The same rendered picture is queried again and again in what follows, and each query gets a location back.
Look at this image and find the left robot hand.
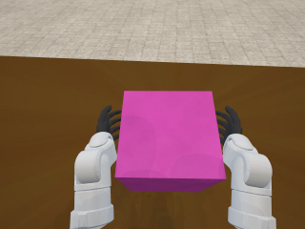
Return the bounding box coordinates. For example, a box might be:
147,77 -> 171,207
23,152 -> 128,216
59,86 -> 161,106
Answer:
96,105 -> 121,141

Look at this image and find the carton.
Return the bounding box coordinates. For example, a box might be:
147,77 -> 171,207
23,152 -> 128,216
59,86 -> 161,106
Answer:
114,91 -> 227,193

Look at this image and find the right robot hand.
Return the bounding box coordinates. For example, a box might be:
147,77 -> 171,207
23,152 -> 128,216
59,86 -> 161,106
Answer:
215,106 -> 243,146

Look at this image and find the robot right forearm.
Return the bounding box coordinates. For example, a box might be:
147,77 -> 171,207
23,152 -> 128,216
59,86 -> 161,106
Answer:
222,134 -> 276,229

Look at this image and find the robot left forearm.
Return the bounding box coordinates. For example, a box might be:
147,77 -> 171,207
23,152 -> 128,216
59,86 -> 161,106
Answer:
70,132 -> 117,229

